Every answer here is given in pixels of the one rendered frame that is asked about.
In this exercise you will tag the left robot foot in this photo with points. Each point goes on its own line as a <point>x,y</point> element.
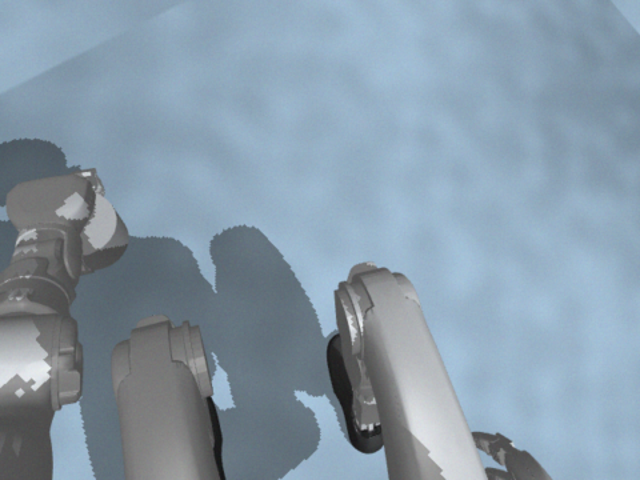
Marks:
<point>217,437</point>

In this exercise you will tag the left robot hand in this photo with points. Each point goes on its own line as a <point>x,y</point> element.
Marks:
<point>67,200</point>

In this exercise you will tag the right robot hand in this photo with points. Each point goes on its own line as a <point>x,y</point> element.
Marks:
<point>520,464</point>

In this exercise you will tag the tin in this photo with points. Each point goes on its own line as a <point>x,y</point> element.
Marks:
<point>104,237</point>

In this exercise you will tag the left robot arm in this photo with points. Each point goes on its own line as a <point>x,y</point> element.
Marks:
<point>41,360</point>

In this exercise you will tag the right robot foot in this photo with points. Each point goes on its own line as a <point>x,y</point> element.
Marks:
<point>363,440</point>

